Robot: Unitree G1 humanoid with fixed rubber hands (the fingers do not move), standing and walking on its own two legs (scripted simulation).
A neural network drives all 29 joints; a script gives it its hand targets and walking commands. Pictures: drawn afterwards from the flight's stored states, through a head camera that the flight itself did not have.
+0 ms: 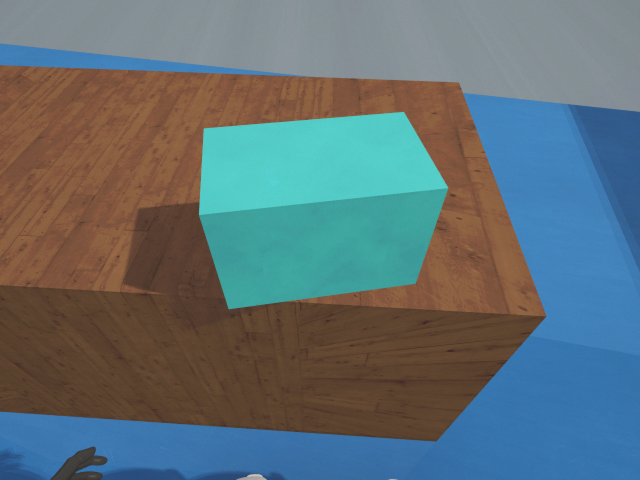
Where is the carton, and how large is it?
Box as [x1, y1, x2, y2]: [199, 112, 447, 308]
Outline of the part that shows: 403,112 204,128 199,216 228,308 415,283 447,187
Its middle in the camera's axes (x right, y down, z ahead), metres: +0.00 -0.04 +0.57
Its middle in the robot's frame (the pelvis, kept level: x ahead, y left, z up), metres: +0.48 +0.04 +0.07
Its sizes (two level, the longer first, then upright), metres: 0.289 0.171 0.198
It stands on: a pedestal, 0.69 m high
